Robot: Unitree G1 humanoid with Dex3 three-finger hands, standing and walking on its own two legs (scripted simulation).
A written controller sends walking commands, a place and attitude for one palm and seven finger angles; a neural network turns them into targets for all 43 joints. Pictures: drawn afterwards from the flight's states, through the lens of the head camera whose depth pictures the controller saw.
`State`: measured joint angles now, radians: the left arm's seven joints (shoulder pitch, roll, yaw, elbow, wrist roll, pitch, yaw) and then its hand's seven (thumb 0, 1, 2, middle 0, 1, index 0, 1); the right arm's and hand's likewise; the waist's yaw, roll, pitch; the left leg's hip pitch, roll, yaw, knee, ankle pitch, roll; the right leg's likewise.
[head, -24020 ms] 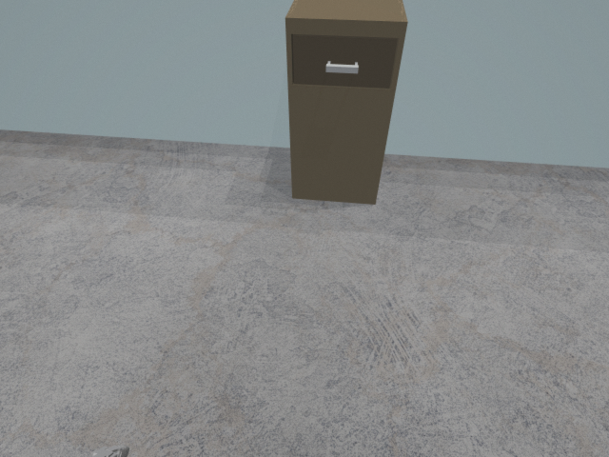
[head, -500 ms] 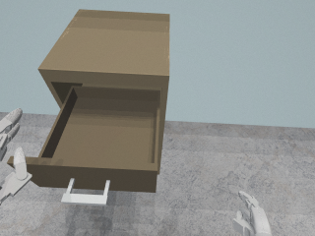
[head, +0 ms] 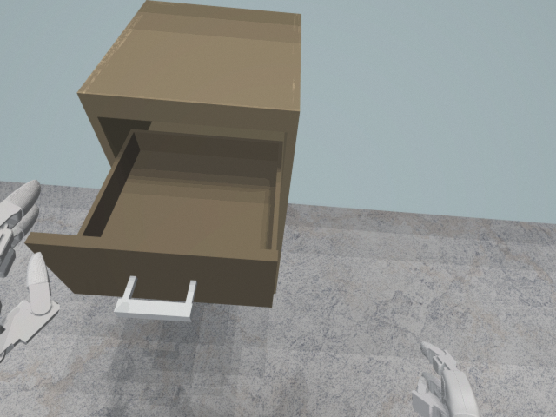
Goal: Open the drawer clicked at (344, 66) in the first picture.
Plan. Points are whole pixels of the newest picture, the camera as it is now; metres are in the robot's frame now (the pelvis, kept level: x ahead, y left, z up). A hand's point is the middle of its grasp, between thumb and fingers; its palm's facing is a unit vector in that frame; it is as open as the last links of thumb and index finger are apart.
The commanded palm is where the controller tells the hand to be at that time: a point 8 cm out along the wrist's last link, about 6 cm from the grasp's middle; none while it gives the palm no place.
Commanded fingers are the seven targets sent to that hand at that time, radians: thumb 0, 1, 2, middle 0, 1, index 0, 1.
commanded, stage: step back with the hand held close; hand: left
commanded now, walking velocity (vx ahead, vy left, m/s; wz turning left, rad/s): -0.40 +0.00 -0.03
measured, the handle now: (158, 297) +0.31 +0.21 -0.07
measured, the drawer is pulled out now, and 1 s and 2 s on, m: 0.30 0.30 0.30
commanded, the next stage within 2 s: stop stepping back and stand still in 0.38 s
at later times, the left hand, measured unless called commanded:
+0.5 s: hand out of the picture +0.08 +0.16 +0.18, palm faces +0.15 -0.83 -0.54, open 7.4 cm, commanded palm +0.01 +0.23 +0.19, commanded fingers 0.00 0.90 0.90 -0.20 -0.30 -0.20 -0.30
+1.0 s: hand out of the picture -0.03 +0.19 +0.19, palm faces +0.41 -0.78 -0.47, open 7.4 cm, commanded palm -0.09 +0.23 +0.19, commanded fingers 0.00 0.90 0.90 -0.20 -0.30 -0.20 -0.30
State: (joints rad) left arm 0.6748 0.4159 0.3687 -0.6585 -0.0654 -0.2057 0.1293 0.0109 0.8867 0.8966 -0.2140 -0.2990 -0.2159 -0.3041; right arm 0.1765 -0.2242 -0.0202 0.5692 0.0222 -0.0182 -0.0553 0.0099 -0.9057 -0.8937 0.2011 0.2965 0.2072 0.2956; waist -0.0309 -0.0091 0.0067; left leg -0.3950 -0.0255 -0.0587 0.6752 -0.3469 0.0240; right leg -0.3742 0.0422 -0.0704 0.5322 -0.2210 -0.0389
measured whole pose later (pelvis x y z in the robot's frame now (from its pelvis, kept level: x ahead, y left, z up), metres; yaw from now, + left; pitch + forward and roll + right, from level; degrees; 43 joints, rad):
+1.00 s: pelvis -0.22 -0.05 +0.01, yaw +1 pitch +0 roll +0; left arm 0.61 0.40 0.38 -0.57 -0.04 -0.21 0.14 0.01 0.89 0.90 -0.21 -0.30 -0.21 -0.30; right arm 0.22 -0.18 0.01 0.62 0.03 -0.08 -0.04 0.01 -0.91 -0.89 0.20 0.30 0.21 0.30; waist 0.00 0.02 -0.03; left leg -0.26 0.02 0.02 0.74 -0.46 0.03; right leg -0.27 0.00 -0.13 0.52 -0.26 -0.06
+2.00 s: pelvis -0.23 -0.04 +0.01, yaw +2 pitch -3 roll +0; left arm 0.32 0.16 0.01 1.10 0.01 0.02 0.03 0.00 0.92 0.90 -0.20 -0.30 -0.20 -0.30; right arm 0.32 -0.13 0.01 1.08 -0.01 0.01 -0.03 0.00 -0.91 -0.89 0.20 0.30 0.20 0.29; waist 0.00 0.03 0.06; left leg -0.14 0.01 0.06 0.42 -0.24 0.01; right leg -0.17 0.00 -0.08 0.41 -0.20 -0.03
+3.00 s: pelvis -0.22 -0.04 +0.01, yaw +2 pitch -2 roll +0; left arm 0.31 0.09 0.02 1.15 0.01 0.00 0.04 0.00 0.91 0.90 -0.20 -0.30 -0.20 -0.30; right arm 0.32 -0.09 0.00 1.13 -0.01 0.00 -0.05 0.00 -0.91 -0.89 0.20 0.30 0.20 0.29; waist 0.00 0.01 0.05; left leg -0.14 0.01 0.06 0.41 -0.24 0.01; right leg -0.18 -0.01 -0.08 0.42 -0.21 -0.03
